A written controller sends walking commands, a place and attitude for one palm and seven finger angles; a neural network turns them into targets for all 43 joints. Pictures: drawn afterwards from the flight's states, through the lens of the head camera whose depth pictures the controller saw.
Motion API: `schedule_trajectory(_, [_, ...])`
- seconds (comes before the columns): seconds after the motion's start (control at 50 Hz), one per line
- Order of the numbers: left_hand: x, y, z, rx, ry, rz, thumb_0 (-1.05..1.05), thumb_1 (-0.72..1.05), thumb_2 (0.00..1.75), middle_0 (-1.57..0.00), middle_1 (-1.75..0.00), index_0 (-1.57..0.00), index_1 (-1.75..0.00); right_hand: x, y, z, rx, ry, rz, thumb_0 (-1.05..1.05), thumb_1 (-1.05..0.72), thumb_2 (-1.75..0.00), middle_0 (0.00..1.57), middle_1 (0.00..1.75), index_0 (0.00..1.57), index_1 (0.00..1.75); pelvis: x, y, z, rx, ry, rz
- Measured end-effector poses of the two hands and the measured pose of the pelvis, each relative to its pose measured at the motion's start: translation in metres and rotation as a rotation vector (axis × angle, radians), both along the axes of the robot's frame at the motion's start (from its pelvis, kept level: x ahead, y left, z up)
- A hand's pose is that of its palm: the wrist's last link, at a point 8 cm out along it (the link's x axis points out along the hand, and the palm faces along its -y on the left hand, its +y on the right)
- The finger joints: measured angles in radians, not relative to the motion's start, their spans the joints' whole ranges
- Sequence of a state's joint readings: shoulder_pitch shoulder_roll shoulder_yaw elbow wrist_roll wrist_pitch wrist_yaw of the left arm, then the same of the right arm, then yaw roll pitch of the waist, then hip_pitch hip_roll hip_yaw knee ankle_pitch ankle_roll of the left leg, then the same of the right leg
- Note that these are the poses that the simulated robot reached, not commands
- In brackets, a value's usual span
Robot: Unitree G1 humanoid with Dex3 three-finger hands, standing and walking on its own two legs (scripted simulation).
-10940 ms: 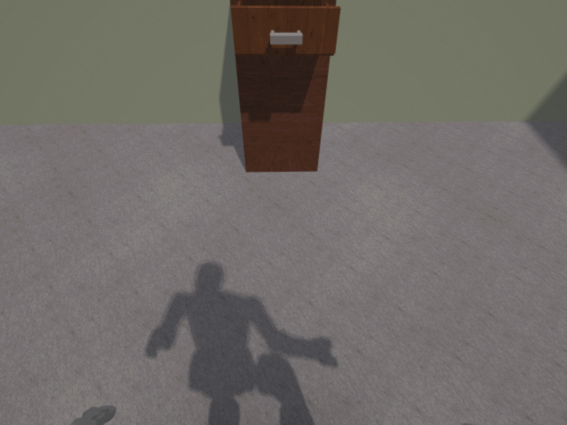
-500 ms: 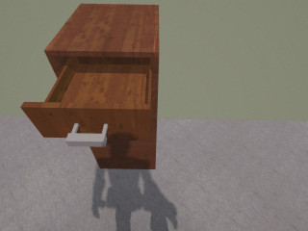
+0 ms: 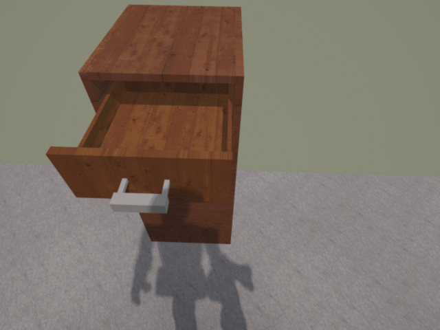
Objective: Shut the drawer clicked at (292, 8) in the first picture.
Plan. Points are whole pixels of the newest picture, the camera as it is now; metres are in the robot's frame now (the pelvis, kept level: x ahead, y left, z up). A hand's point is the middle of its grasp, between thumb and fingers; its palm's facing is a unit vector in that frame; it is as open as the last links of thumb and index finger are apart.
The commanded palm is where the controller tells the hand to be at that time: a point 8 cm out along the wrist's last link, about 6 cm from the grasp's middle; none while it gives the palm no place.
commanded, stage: come to a stop and stand still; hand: left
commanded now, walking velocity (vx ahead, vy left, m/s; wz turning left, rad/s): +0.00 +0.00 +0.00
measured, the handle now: (142, 193) +0.34 +0.18 +0.05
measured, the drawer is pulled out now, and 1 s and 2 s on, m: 0.24 0.24 0.24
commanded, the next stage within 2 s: look again from close up in 0.62 s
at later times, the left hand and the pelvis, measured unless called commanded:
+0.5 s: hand out of the picture +0.00 +0.24 -0.16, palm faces -0.04 -0.98 -0.21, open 7.4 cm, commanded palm none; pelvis -0.02 +0.06 +0.01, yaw -3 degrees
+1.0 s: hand out of the picture -0.08 +0.20 -0.16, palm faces +0.00 -0.99 -0.17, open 7.4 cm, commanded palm none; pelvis -0.02 +0.05 +0.01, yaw -3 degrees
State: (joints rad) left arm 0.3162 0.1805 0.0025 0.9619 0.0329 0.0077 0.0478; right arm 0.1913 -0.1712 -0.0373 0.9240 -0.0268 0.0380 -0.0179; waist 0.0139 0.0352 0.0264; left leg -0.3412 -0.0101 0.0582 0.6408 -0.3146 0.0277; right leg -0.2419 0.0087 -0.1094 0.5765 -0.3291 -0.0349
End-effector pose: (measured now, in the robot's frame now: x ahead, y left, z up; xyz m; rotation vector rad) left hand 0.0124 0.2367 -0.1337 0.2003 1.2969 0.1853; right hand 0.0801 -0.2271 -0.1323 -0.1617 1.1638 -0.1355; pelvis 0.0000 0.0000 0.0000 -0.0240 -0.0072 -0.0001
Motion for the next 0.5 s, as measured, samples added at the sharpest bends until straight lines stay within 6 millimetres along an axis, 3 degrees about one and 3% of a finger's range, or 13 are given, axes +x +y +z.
schedule_trajectory(0.12, [0.027, 0.033, 0.0, 0.019, -0.08, -0.014, 0.01, 0.9, 0.89, -0.2, -0.3, -0.2, -0.3, -0.014, 0.021, 0.003, -0.01, -0.005, -0.017, 0.01, -0.91, -0.9, 0.2, 0.3, 0.2, 0.3, 0.001, 0.021, -0.002, 0.001, -0.023, -0.006])
schedule_trajectory(0.24, [0.042, 0.047, 0.005, 0.0, -0.113, -0.052, 0.0, 0.91, 0.89, -0.2, -0.3, -0.2, -0.3, -0.038, 0.035, 0.005, -0.026, 0.028, -0.026, 0.01, -0.92, -0.9, 0.2, 0.3, 0.2, 0.3, -0.007, 0.042, 0.002, 0.003, -0.025, -0.025])
schedule_trajectory(0.34, [0.03, 0.051, 0.005, -0.02, -0.073, -0.07, 0.0, 0.91, 0.89, -0.2, -0.3, -0.2, -0.3, -0.061, 0.045, 0.004, -0.022, 0.075, -0.05, 0.01, -0.91, -0.9, 0.2, 0.3, 0.2, 0.3, -0.014, 0.054, 0.005, 0.009, -0.02, -0.037])
schedule_trajectory(0.5, [-0.013, 0.052, 0.0, -0.044, 0.049, -0.053, 0.0, 0.91, 0.89, -0.2, -0.3, -0.2, -0.3, -0.094, 0.056, 0.002, -0.008, 0.159, -0.088, 0.01, -0.91, -0.9, 0.2, 0.3, 0.2, 0.3, -0.017, 0.062, 0.009, 0.013, -0.022, -0.046])
